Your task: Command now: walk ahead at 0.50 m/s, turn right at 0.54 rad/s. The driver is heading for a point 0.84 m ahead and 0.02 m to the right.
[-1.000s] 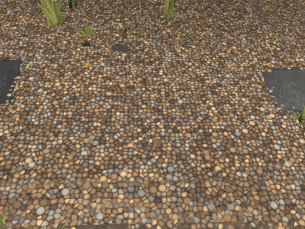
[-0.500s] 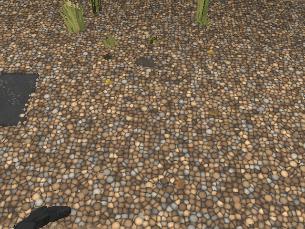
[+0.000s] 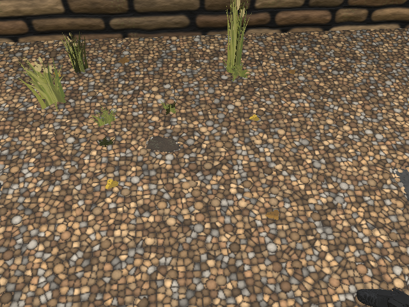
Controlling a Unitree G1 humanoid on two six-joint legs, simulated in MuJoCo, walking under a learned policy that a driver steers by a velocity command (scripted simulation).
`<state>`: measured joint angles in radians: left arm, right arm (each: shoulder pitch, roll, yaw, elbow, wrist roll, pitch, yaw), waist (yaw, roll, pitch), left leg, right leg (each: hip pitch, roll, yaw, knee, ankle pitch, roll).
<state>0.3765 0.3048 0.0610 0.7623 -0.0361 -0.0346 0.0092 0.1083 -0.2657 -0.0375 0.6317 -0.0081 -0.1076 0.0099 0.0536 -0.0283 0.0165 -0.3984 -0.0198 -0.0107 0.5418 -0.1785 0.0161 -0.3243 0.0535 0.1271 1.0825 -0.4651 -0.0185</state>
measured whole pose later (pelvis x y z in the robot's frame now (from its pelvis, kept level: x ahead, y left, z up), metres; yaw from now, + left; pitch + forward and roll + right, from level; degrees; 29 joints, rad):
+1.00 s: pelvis +0.54 -0.06 -0.02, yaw +4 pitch +1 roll -1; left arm 0.30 0.29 0.07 0.83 -0.01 -0.05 0.01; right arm 0.11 -0.29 -0.06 0.67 0.03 -0.04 0.05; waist 0.03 0.01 0.06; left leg -0.52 -0.03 0.05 0.66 -0.17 0.10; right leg -0.08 -0.06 -0.14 0.89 -0.51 0.03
